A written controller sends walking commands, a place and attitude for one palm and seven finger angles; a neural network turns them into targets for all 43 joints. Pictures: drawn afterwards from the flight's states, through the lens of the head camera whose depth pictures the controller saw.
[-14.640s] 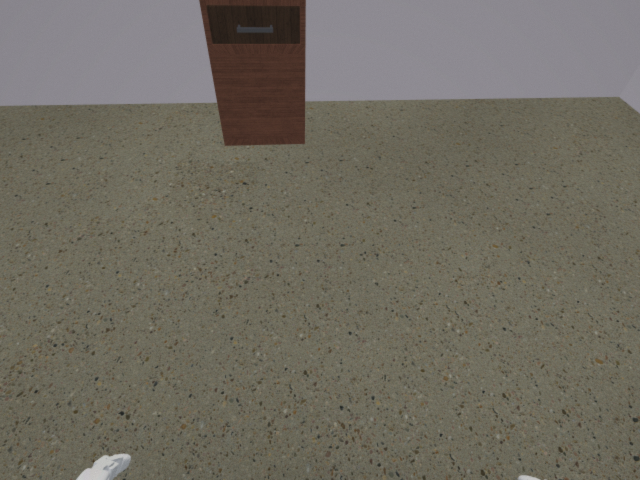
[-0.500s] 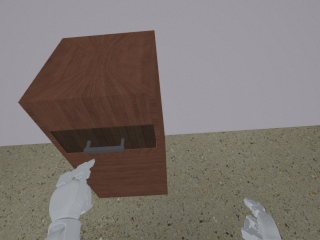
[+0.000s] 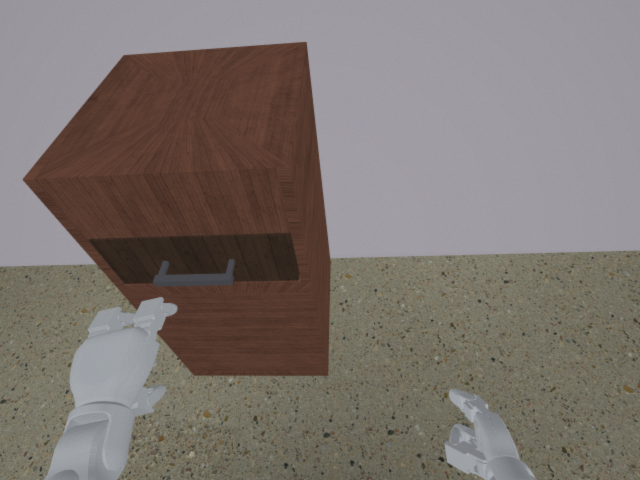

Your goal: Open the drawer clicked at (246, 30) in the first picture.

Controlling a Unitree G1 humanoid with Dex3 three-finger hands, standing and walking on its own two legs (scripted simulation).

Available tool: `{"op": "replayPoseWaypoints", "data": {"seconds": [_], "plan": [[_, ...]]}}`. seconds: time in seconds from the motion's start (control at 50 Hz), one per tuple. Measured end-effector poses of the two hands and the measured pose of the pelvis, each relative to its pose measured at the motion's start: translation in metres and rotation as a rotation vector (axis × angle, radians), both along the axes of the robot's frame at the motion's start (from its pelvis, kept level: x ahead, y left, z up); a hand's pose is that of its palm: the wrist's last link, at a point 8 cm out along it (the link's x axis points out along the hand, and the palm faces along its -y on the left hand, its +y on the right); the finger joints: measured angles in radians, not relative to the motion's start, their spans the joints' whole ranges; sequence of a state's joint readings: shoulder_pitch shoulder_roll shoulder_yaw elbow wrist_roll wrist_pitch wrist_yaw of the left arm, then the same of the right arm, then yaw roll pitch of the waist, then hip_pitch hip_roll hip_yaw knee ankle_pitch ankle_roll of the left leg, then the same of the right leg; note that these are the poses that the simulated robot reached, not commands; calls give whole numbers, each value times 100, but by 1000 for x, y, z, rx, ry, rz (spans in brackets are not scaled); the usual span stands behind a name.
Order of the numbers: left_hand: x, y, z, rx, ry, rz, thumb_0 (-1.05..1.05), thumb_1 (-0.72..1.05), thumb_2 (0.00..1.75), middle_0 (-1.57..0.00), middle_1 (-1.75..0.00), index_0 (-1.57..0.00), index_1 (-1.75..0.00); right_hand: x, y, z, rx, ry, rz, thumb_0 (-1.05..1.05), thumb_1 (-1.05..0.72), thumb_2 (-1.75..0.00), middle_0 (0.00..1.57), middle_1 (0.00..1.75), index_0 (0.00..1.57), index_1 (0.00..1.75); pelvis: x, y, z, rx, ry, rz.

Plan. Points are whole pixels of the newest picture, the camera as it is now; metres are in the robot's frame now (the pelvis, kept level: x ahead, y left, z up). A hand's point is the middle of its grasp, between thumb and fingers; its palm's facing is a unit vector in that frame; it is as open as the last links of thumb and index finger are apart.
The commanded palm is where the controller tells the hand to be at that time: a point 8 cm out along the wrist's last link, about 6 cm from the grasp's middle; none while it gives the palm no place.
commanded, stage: raise the hand with hooked fingers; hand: left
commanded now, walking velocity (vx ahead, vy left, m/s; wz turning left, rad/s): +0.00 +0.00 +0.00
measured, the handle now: (195, 272) +0.48 +0.32 -0.13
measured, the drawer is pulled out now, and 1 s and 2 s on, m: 0.00 0.00 0.00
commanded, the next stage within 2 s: move the hooked fingers above the handle in 1.10 s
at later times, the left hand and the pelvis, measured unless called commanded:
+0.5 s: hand (137, 295) +0.31 +0.27 +0.08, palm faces +0.10 -0.13 -0.99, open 13.5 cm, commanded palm +0.28 +0.28 +0.14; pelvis +0.01 +0.06 +0.02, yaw -4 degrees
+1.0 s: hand (91, 272) +0.32 +0.33 +0.10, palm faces +0.03 -0.11 -0.99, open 13.8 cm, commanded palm +0.30 +0.34 +0.16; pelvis +0.01 +0.12 +0.03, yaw -4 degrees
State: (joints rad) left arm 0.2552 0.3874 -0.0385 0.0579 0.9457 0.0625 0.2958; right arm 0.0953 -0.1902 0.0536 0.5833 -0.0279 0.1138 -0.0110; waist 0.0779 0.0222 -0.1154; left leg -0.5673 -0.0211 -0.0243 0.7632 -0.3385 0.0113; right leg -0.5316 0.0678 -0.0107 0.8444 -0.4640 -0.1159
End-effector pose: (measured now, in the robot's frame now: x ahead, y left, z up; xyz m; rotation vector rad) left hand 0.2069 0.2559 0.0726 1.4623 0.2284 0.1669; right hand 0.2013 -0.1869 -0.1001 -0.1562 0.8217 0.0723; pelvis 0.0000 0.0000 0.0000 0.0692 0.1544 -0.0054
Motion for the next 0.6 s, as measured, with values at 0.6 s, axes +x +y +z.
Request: {"op": "replayPoseWaypoints", "data": {"seconds": [0.6], "plan": [[87,42,75,6,-183,-139,0,-46,31,-32,-118,-32,-118,2,39,47,-56,-100,-182,1,-91,-90,20,30,20,30,8,80,22,-65,-89,-64]]}}
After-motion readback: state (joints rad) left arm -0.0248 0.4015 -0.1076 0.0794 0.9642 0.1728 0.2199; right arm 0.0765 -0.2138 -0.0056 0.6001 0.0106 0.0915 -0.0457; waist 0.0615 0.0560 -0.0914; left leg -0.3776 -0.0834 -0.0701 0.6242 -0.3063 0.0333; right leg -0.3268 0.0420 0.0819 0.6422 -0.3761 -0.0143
